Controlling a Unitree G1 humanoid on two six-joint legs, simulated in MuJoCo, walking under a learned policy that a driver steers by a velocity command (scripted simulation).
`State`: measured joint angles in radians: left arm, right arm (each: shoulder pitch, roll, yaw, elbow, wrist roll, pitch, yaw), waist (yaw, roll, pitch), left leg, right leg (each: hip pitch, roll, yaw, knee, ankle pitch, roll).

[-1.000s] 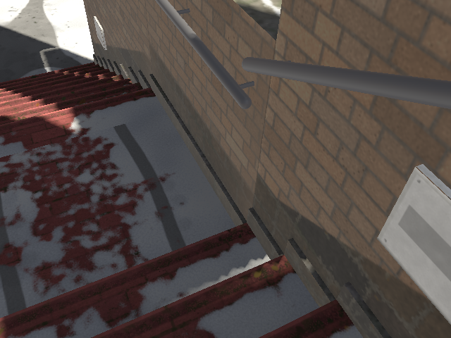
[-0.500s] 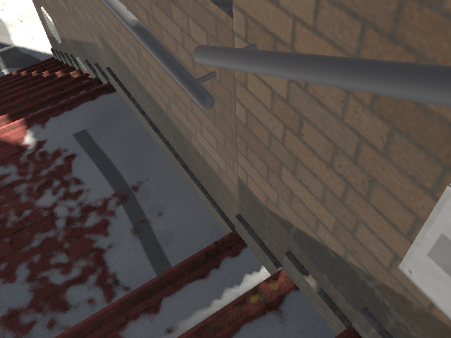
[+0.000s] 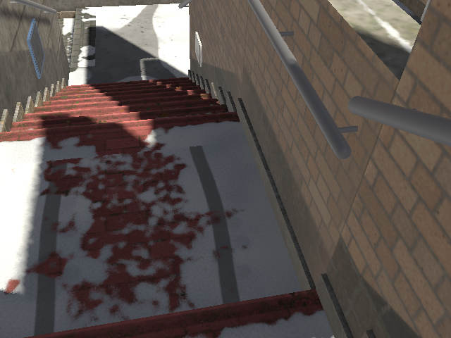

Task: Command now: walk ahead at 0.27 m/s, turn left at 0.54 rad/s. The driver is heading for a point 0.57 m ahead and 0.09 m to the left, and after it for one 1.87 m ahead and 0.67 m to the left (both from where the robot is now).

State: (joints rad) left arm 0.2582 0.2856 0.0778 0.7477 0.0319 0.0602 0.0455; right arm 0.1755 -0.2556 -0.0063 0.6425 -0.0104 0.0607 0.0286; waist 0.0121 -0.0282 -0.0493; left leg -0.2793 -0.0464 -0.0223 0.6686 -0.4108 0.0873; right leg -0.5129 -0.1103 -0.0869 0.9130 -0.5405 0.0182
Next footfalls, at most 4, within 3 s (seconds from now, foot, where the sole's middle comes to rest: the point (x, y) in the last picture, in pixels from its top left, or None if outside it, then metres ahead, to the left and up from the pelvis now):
0.50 right None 0.35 -0.14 -0.87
0.98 left None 0.62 0.14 -1.07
1.26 right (222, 312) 0.82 0.01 -1.07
1.72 left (160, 279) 1.06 0.29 -1.23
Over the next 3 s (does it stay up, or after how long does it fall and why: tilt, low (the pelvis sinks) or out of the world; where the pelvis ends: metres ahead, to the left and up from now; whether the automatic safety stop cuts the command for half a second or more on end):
stays up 1.33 0.26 -0.45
